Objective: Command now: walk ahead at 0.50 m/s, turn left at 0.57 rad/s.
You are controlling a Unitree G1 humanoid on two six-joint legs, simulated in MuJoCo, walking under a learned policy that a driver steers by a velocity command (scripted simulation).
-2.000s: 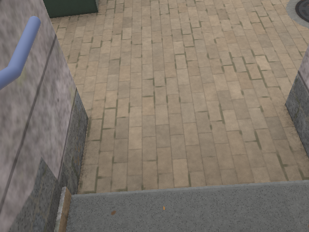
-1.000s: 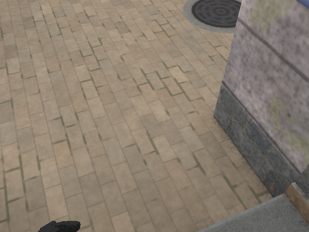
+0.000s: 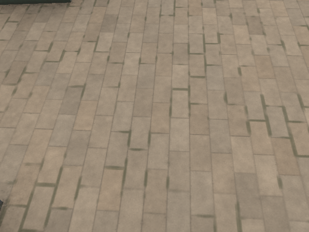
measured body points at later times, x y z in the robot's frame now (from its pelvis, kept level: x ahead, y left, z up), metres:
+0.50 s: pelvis +0.26 -0.05 +0.02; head +0.29 -0.06 +0.47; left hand +0.23 +0.22 -0.09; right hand +0.49 -0.27 -0.09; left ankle +0.30 +0.13 -0.64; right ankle +0.28 -0.16 -0.72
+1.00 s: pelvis +0.38 +0.03 +0.01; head +0.40 +0.05 +0.46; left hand +0.37 +0.32 -0.12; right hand +0.62 -0.14 -0.09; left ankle +0.40 +0.13 -0.72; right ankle +0.43 -0.12 -0.67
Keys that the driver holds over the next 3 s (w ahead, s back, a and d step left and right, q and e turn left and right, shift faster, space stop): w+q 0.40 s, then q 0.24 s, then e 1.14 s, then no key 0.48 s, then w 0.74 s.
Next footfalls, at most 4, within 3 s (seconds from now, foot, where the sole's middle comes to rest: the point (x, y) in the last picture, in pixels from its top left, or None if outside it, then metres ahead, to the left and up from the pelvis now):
0.22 right None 0.32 -0.15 -0.76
0.72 left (135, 230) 0.44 0.15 -0.76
1.22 right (197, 231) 0.44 -0.10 -0.76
1.76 left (142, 227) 0.45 0.12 -0.76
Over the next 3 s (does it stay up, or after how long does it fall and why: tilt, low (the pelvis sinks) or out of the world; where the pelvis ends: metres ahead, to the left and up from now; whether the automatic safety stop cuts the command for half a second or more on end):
stays up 0.62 -0.02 0.01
